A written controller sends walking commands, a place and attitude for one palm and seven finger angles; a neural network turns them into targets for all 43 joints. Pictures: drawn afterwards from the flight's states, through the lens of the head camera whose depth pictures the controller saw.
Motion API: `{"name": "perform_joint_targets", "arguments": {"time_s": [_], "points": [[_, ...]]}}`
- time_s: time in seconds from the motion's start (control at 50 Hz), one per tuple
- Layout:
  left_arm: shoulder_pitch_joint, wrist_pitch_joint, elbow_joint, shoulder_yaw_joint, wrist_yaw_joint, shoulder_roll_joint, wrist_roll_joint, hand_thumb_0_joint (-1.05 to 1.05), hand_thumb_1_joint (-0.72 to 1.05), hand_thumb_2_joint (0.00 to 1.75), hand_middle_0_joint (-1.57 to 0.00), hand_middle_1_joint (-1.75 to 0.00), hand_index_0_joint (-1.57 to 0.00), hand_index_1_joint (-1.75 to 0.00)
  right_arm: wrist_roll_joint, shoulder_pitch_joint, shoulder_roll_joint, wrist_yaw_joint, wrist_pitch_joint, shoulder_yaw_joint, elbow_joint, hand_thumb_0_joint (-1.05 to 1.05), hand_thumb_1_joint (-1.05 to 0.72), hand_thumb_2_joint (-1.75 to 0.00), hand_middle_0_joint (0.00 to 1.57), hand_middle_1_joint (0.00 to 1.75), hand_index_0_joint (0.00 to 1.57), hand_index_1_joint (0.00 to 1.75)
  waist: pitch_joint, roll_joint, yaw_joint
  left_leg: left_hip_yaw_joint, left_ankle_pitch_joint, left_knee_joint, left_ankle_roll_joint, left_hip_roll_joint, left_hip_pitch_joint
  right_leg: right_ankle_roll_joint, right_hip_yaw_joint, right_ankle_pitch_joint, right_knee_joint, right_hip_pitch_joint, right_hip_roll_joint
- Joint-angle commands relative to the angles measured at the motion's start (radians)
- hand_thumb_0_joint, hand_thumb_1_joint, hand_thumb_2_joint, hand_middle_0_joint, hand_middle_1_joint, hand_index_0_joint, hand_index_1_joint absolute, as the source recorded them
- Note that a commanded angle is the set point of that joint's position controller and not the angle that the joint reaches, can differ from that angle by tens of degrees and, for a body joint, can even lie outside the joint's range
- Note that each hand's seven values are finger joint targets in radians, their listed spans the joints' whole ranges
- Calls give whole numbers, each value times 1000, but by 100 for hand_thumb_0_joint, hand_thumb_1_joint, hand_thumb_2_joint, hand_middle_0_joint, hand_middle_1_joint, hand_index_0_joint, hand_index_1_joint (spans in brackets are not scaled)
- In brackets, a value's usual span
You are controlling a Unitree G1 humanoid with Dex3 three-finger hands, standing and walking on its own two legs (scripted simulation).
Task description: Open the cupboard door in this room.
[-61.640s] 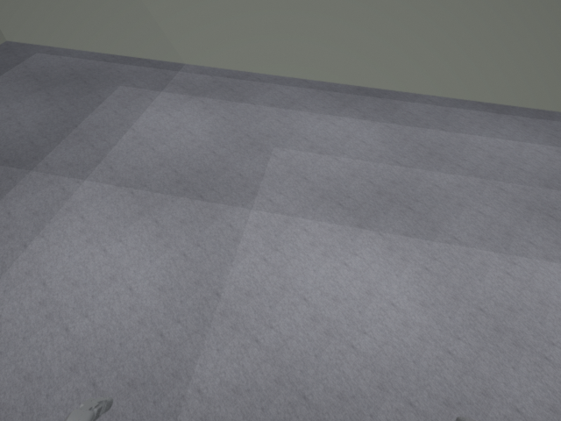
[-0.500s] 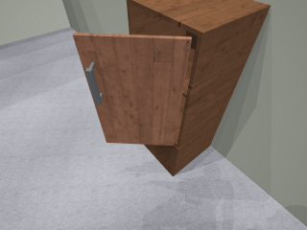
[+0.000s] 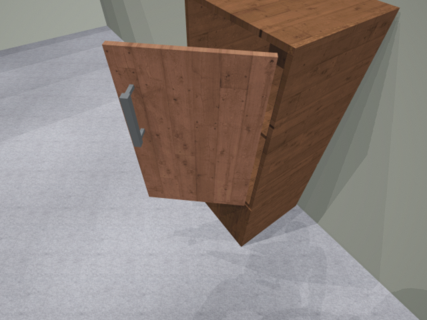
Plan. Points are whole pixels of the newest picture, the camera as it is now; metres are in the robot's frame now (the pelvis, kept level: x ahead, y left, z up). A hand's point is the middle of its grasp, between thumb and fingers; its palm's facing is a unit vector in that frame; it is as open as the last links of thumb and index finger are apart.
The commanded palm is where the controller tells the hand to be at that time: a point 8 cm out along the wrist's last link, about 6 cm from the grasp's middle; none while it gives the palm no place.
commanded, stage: come to a stop and stand still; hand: left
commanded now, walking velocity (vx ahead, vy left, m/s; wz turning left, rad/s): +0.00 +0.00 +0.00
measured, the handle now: (134, 117) +0.55 +0.24 +0.05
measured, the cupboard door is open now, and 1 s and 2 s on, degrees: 48 48 48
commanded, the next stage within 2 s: look again from close up in 0.44 s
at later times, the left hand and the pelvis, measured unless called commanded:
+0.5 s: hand out of the picture +0.02 +0.19 -0.18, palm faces +0.03 -0.98 -0.19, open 7.4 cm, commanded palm none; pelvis +0.02 +0.02 +0.00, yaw -1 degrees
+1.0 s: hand out of the picture -0.02 +0.26 -0.18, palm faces +0.01 -0.98 -0.20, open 7.4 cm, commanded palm none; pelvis -0.05 +0.08 -0.01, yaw -1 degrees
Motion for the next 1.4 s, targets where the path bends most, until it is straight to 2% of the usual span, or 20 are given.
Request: {"name": "perform_joint_targets", "arguments": {"time_s": [0.0, 0.5, 0.52, 0.56, 0.6, 0.62, 0.66, 0.68, 0.76, 0.82, 0.88, 0.98, 1.12, 1.18, 1.22, 1.26, 1.28, 1.32, 1.34, 1.38], "points": [[79, -11, -23, 18, 6, 107, 5, 0, 90, 90, -20, -30, -20, -30, -5, 67, -87, -4, -11, -6, -15, 0, -90, -90, 20, 30, 20, 30, 8, 17, -10, 0, 315, 1, 56, 41, 82, 6, 74, 503, -61, -83, -130], [58, -8, -45, 18, 7, 143, 4, 0, 90, 90, -20, -30, -20, -30, -5, 52, -117, -2, -13, -6, -24, 0, -90, -90, 20, 30, 20, 30, 3, -9, -4, -1, 372, -11, 63, 36, 100, 11, 61, 533, -60, -40, -131], [134, -52, -46, 13, 49, 165, 29, 0, 90, 90, -20, -30, -20, -30, 4, -57, -148, 19, -35, -9, -121, 0, -90, -90, 20, 30, 20, 30, 53, 24, 29, 69, 359, 246, 54, 15, 31, 78, 178, 969, -60, -191, -167], [112, -62, -102, 29, 40, 220, 29, 0, 90, 90, -20, -30, -20, -30, -7, 36, -66, 14, -35, -3, -166, 0, -90, -90, 20, 30, 20, 30, -40, -112, -27, 118, -87, 167, 86, -71, -130, 48, 130, 1611, 140, 71, -223], [87, -58, -125, 16, 40, 198, 14, 0, 90, 90, -20, -30, -20, -30, -8, 130, -114, 17, -46, -16, -151, 0, -90, -90, 20, 30, 20, 30, -203, -177, -56, 79, 201, 89, 107, -40, -12, 18, 69, 1418, 278, 106, -173], [74, -53, -148, 18, 37, 183, 8, 0, 90, 90, -20, -30, -20, -30, -5, 159, -151, 14, -47, -25, -146, 0, -90, -90, 20, 30, 20, 30, -258, -87, -60, 35, 469, 116, 128, 13, 112, 27, 57, 1118, 311, 15, -134], [30, -26, -185, 12, 29, 122, 4, 0, 90, 90, -20, -30, -20, -30, -7, 149, -188, 10, -43, -28, -152, 0, -90, -90, 20, 30, 20, 30, -142, 163, -39, -127, 845, 49, 217, 173, 184, 34, 51, 71, 319, -234, -32], [21, -14, -189, 9, 23, 102, 7, 0, 90, 90, -20, -30, -20, -30, -11, 108, -190, 8, -39, -25, -160, 0, -90, -90, 20, 30, 20, 30, -44, 231, -19, -133, 852, 3, 239, 190, 136, 34, 60, -150, 305, -290, -28], [117, -6, -145, 12, 6, 128, 14, 0, 90, 90, -20, -30, -20, -30, -2, 10, -152, 15, -31, -2, -206, 0, -90, -90, 20, 30, 20, 30, 29, 130, 47, -66, 228, -5, 171, 92, -133, 15, 52, 64, 82, -127, -45], [33, 3, -178, 6, -2, 179, 22, 0, 90, 90, -20, -30, -20, -30, -10, 43, -122, 35, -3, -6, -218, 0, -90, -90, 20, 30, 20, 30, 76, -31, -12, -14, -263, -10, 95, -22, -113, -40, 208, -254, -66, -351, -145], [-8, 13, -210, 13, 2, 183, 23, 0, 90, 90, -20, -30, -20, -30, -18, 90, -151, 40, -2, -17, -201, 0, -90, -90, 20, 30, 20, 30, 120, -45, -29, -88, -339, -67, 112, 14, -142, -12, 156, -275, -12, -423, -89], [117, 24, -176, 11, -3, 122, 28, 0, 90, 90, -20, -30, -20, -30, -15, 33, -190, 35, -14, -24, -213, 0, -90, -90, 20, 30, 20, 30, 64, 126, 33, -218, -504, -277, 158, 113, -348, 17, 41, -1, 230, -172, -9], [259, 14, -120, 11, -6, 107, 33, 0, 90, 90, -20, -30, -20, -30, -15, 21, -163, 39, 4, -23, -202, 0, -90, -90, 20, 30, 20, 30, 30, 36, 52, -143, -494, -214, 137, 58, -309, -11, 88, -152, 49, -141, -27], [182, 2, -132, 27, 2, 177, 25, 0, 90, 90, -20, -30, -20, -30, -15, 61, -89, 46, 25, -20, -190, 0, -90, -90, 20, 30, 20, 30, 82, -277, -3, 41, -183, 262, 76, -83, -176, -121, 444, -572, -298, -438, -249], [26, -7, -172, 39, 7, 161, 18, 0, 90, 90, -20, -30, -20, -30, -20, 141, -86, 43, 19, -26, -153, 0, -90, -90, 20, 30, 20, 30, 49, -184, -86, 37, -82, 414, 84, -67, -4, -115, 366, -339, -284, -579, -240], [17, -8, -160, 36, -2, 164, 24, 0, 90, 90, -20, -30, -20, -30, -12, 217, -55, 47, 1, -16, -122, 0, -90, -90, 20, 30, 20, 30, 29, -111, -111, 93, -133, 184, 88, -71, 83, -68, 240, -286, -154, -544, -166], [69, -5, -145, 30, -8, 145, 26, 0, 90, 90, -20, -30, -20, -30, -13, 220, -58, 45, -15, -12, -117, 0, -90, -90, 20, 30, 20, 30, 53, -18, -77, 62, -192, 24, 92, -66, 86, -54, 209, -282, -24, -521, -119], [138, -9, -145, 23, -19, 80, 28, 0, 90, 90, -20, -30, -20, -30, -20, 268, -163, 26, -43, -37, -113, 0, -90, -90, 20, 30, 20, 30, 70, 283, -65, -380, -452, -264, 197, 221, 130, -1, 36, -158, 396, -663, 15], [94, -15, -166, 28, -27, 101, 37, 0, 90, 90, -20, -30, -20, -30, -14, 257, -182, 15, -49, -42, -124, 0, -90, -90, 20, 30, 20, 30, 99, 190, -58, -438, -436, -313, 273, 296, 85, 0, 60, -114, 514, -676, -42], [85, -8, -158, 31, -39, 74, 39, 0, 90, 90, -20, -30, -20, -30, -22, 162, -168, 20, -51, -35, -147, 0, -90, -90, 20, 30, 20, 30, 51, 128, -16, -407, -471, -342, 280, 269, -94, -2, 81, -34, 635, -576, -65]]}}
